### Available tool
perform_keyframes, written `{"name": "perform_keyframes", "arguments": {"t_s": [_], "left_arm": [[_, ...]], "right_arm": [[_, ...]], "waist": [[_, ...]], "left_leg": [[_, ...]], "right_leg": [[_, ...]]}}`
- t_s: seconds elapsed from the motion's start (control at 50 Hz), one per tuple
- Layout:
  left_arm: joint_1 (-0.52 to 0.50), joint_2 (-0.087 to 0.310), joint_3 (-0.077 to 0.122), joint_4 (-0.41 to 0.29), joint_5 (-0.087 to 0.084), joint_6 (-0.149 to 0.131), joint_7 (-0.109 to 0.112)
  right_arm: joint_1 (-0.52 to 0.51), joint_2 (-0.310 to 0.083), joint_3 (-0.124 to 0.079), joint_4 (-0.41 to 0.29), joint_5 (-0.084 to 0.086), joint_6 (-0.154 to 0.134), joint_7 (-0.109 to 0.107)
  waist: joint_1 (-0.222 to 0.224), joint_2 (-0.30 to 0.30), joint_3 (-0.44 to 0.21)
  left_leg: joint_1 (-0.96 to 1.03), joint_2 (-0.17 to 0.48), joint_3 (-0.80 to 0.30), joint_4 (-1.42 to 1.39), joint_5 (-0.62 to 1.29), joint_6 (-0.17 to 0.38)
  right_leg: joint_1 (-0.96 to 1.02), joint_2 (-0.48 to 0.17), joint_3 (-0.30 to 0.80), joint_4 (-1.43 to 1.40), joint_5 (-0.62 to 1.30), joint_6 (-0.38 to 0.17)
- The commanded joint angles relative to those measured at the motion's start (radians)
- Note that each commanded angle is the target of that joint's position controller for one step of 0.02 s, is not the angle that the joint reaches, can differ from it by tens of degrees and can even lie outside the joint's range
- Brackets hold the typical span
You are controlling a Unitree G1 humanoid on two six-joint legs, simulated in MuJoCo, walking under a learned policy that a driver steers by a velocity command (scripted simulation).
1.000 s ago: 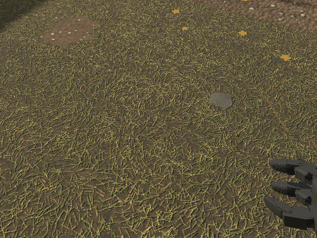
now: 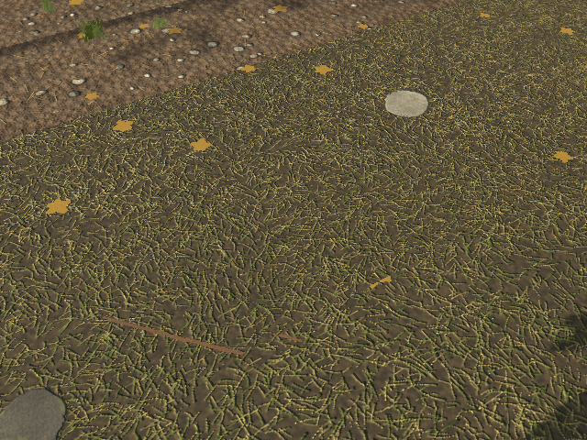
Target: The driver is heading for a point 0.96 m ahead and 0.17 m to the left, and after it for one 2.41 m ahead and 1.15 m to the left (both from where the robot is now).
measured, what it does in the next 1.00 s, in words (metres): goes down: right foot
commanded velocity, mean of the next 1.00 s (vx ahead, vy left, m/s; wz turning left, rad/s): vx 0.82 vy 0.00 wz -0.04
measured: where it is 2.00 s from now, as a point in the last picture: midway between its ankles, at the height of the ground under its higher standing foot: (252, 214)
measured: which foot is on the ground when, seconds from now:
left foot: down 0.00-0.68, up 0.70-1.00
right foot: up 0.00-0.66, down 0.68-1.00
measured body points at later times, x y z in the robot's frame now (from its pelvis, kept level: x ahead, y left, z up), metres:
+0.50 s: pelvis +0.19 +0.03 -0.02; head +0.19 +0.05 +0.43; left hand +0.42 +0.25 -0.10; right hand +0.13 -0.19 -0.16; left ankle +0.07 +0.12 -0.77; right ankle +0.37 -0.16 -0.68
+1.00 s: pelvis +0.62 -0.05 -0.04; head +0.64 -0.05 +0.41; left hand +0.56 +0.21 -0.17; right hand +0.83 -0.30 -0.12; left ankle +0.83 +0.09 -0.71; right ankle +0.46 -0.15 -0.77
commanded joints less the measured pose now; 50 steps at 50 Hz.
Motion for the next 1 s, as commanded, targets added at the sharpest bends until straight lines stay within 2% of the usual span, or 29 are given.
{"name": "perform_keyframes", "arguments": {"t_s": [0.02, 0.04, 0.06, 0.08, 0.1, 0.14, 0.16, 0.2, 0.22, 0.28, 0.38, 0.48, 0.58, 0.62, 0.64, 0.66, 0.68, 0.7, 0.72, 0.74, 0.78, 0.8, 0.82, 0.84, 0.86, 0.92, 0.96, 0.98, 1.0], "left_arm": [[0.397, -0.055, -0.02, 0.101, -0.017, -0.013, -0.064], [0.36, -0.023, -0.01, 0.121, -0.017, -0.025, -0.072], [0.22, 0.01, -0.012, 0.027, -0.086, -0.038, -0.056], [0.032, 0.079, 0.003, 0.004, -0.073, -0.027, -0.029], [-0.08, 0.067, 0.0, -0.02, -0.036, -0.015, -0.019], [-0.025, -0.006, -0.016, -0.022, 0.027, -0.02, -0.021], [0.01, -0.005, -0.011, 0.0, 0.03, -0.034, -0.021], [0.039, -0.066, -0.019, 0.023, 0.012, -0.052, -0.028], [0.065, -0.045, -0.01, 0.022, 0.0, -0.054, -0.03], [-0.053, -0.06, -0.014, -0.017, 0.011, -0.058, -0.025], [-0.207, -0.047, -0.01, -0.046, -0.016, -0.085, -0.034], [-0.358, -0.045, -0.012, -0.077, -0.024, -0.128, -0.086], [-0.5, -0.055, -0.03, -0.131, -0.033, -0.166, -0.141], [-0.458, -0.011, -0.017, -0.138, -0.028, -0.169, -0.147], [-0.383, 0.033, 0.001, -0.133, -0.028, -0.164, -0.14], [-0.15, 0.086, 0.026, -0.077, -0.035, -0.152, -0.123], [0.18, 0.153, 0.048, 0.002, -0.035, -0.138, -0.1], [0.287, 0.266, 0.07, 0.06, -0.017, -0.142, -0.105], [0.371, 0.173, 0.052, 0.096, -0.009, -0.139, -0.099], [0.271, 0.127, 0.031, 0.104, 0.009, -0.133, -0.087], [0.125, 0.078, 0.013, 0.1, 0.02, -0.131, -0.097], [0.064, 0.025, -0.004, 0.097, 0.041, -0.135, -0.105], [0.037, -0.017, -0.014, 0.109, 0.038, -0.136, -0.113], [0.018, -0.019, -0.015, 0.117, 0.016, -0.14, -0.116], [-0.002, -0.005, -0.012, 0.13, 0.005, -0.144, -0.114], [0.007, 0.046, -0.002, 0.15, 0.008, -0.165, -0.094], [0.09, 0.088, 0.01, 0.172, 0.029, -0.189, -0.082], [0.093, 0.119, 0.015, 0.18, 0.033, -0.192, -0.081], [0.092, 0.091, 0.007, 0.169, 0.031, -0.191, -0.079]], "right_arm": [[0.385, -0.111, -0.032, 0.124, 0.02, 0.012, 0.015], [0.418, -0.104, -0.033, 0.127, 0.028, 0.029, 0.009], [0.413, -0.274, -0.078, 0.184, 0.024, 0.038, -0.024], [0.299, -0.162, -0.043, 0.146, 0.024, 0.044, -0.052], [0.23, -0.061, 0.0, 0.134, -0.001, 0.039, -0.069], [0.163, -0.041, 0.026, 0.147, 0.001, 0.02, -0.067], [0.165, -0.034, 0.033, 0.151, 0.0, 0.008, -0.061], [0.223, 0.013, 0.05, 0.201, 0.006, 0.006, -0.058], [0.182, 0.014, 0.062, 0.178, -0.003, 0.001, -0.057], [0.314, -0.001, 0.06, 0.202, -0.011, -0.002, -0.087], [0.384, -0.009, 0.051, 0.199, 0.005, -0.006, -0.101], [0.428, -0.004, 0.051, 0.188, 0.013, -0.002, -0.087], [0.452, -0.019, 0.046, 0.181, 0.022, 0.015, -0.078], [0.428, -0.054, 0.037, 0.171, 0.023, 0.016, -0.074], [0.417, -0.083, 0.027, 0.169, 0.017, 0.014, -0.073], [0.357, -0.094, 0.024, 0.155, 0.006, 0.013, -0.071], [0.268, -0.11, 0.021, 0.11, -0.016, 0.005, -0.067], [0.363, 0.046, 0.058, 0.07, -0.002, -0.036, -0.051], [0.28, -0.05, 0.034, 0.071, 0.049, -0.072, -0.047], [0.149, -0.089, 0.015, 0.023, 0.083, -0.082, -0.047], [0.09, -0.038, 0.021, 0.005, 0.043, -0.082, -0.048], [0.13, -0.018, 0.017, 0.012, 0.03, -0.066, -0.041], [0.163, 0.014, 0.022, 0.019, 0.036, -0.048, -0.035], [0.168, 0.029, 0.024, 0.014, 0.034, -0.034, -0.035], [0.15, 0.035, 0.027, 0.005, 0.034, -0.02, -0.037], [-0.026, 0.009, 0.029, -0.064, 0.015, -0.027, -0.034], [-0.047, 0.037, 0.03, -0.063, -0.006, -0.043, -0.017], [0.018, 0.025, 0.016, -0.046, 0.007, -0.042, -0.011], [-0.007, -0.032, -0.003, -0.056, 0.025, -0.046, -0.002]], "waist": [[-0.005, 0.285, -0.112], [-0.046, 0.205, -0.078], [-0.026, 0.275, -0.062], [-0.056, 0.099, 0.076], [-0.06, 0.026, 0.138], [0.011, 0.089, 0.164], [0.028, 0.07, 0.149], [0.024, 0.081, 0.102], [0.052, 0.061, 0.119], [-0.04, 0.065, 0.123], [-0.118, 0.055, 0.182], [-0.175, 0.027, 0.222], [-0.185, 0.08, 0.219], [-0.131, 0.113, 0.14], [-0.071, 0.139, 0.056], [0.067, 0.15, -0.073], [0.225, 0.111, -0.263], [0.138, -0.281, -0.474], [0.208, -0.307, -0.49], [0.175, -0.264, -0.227], [0.068, -0.088, -0.012], [-0.003, -0.108, 0.019], [-0.043, -0.131, 0.035], [-0.071, -0.127, 0.064], [-0.09, -0.124, 0.107], [-0.055, -0.069, 0.193], [-0.029, -0.049, 0.11], [-0.061, -0.077, 0.071], [-0.061, -0.063, 0.096]], "left_leg": [[0.662, 0.28, -0.298, 0.331, 0.195, 0.104], [0.567, 0.272, -0.309, 0.291, -0.308, 0.103], [0.489, 0.4, -0.668, 0.005, -1.093, 0.212], [0.328, 0.403, -0.666, -0.088, -1.228, 0.203], [0.163, 0.342, -0.61, -0.077, -1.232, 0.145], [-0.057, 0.219, -0.452, -0.046, -1.099, 0.103], [-0.128, 0.151, -0.329, -0.05, -0.948, 0.084], [-0.129, 0.11, -0.245, -0.004, -0.822, 0.097], [-0.173, 0.084, -0.203, 0.005, -0.812, 0.104], [-0.079, 0.124, -0.255, -0.057, -0.754, 0.192], [0.216, 0.206, -0.301, -0.114, -0.618, 0.214], [0.353, 0.213, -0.209, -0.128, -0.456, 0.216], [0.401, 0.215, -0.112, -0.081, -0.135, 0.246], [0.378, 0.213, -0.06, 0.014, 0.3, 0.23], [0.357, 0.218, -0.04, 0.114, 0.601, 0.218], [0.224, 0.191, -0.004, 0.337, 0.724, 0.19], [-0.066, 0.147, 0.003, 0.664, 0.458, 0.162], [-0.472, -0.045, -0.011, 1.043, -0.49, 0.106], [-0.611, -0.065, -0.108, 1.152, -0.685, 0.123], [-0.731, 0.006, -0.033, 1.167, -0.631, 0.13], [-0.624, 0.072, 0.03, 1.064, -0.494, 0.124], [-0.539, 0.106, 0.024, 1.032, -0.449, 0.12], [-0.485, 0.118, 0.029, 1.026, -0.443, 0.113], [-0.463, 0.134, 0.034, 0.981, -0.452, 0.105], [-0.476, 0.142, 0.043, 0.938, -0.427, 0.093], [-0.407, 0.1, 0.086, 0.627, -0.123, 0.087], [-0.093, -0.001, 0.2, 0.57, 0.138, 0.093], [-0.047, 0.002, 0.168, 0.636, 0.185, 0.113], [-0.058, -0.018, 0.168, 0.533, 0.259, 0.138]], "right_leg": [[-0.715, -0.053, -0.034, 0.713, -0.095, 0.03], [-0.794, -0.098, -0.06, 0.882, -0.011, 0.022], [-0.906, -0.182, -0.141, 0.846, 0.212, -0.003], [-0.942, -0.224, -0.161, 0.786, 0.313, -0.005], [-0.89, -0.234, -0.125, 0.76, 0.391, -0.021], [-0.784, -0.269, -0.162, 0.696, 0.45, -0.035], [-0.699, -0.273, -0.193, 0.604, 0.561, -0.035], [-0.707, -0.281, -0.223, 0.642, 0.631, -0.014], [-0.676, -0.301, -0.211, 0.474, 0.716, -0.006], [-0.694, -0.334, -0.217, 0.125, 0.87, 0.073], [-0.762, -0.366, -0.199, -0.284, 0.917, 0.089], [-0.664, -0.341, -0.227, -0.616, 0.899, 0.054], [-0.462, -0.281, -0.294, -0.809, 0.799, 0.015], [-0.229, -0.224, -0.327, -0.849, 0.755, -0.021], [-0.055, -0.188, -0.354, -0.823, 0.727, -0.05], [0.266, -0.187, -0.34, -0.786, 0.715, -0.096], [0.722, -0.34, -0.178, -0.718, 0.632, -0.158], [1.116, -0.632, 0.39, -0.808, 0.221, -0.305], [1.114, -0.644, 0.608, -0.983, 0.053, -0.307], [0.947, -0.607, 0.444, -1.01, 0.152, -0.26], [0.539, -0.507, 0.206, -1.065, 0.429, -0.236], [0.399, -0.472, 0.136, -1.094, 0.49, -0.233], [0.307, -0.455, 0.098, -1.122, 0.526, -0.238], [0.234, -0.446, 0.055, -1.157, 0.56, -0.236], [0.179, -0.442, -0.015, -1.185, 0.627, -0.221], [0.037, -0.365, -0.242, -1.216, 0.839, -0.159], [-0.059, -0.345, -0.323, -1.236, 0.854, -0.151], [-0.004, -0.39, -0.326, -1.194, 0.969, -0.139], [0.027, -0.346, -0.382, -1.153, 0.941, -0.103]]}}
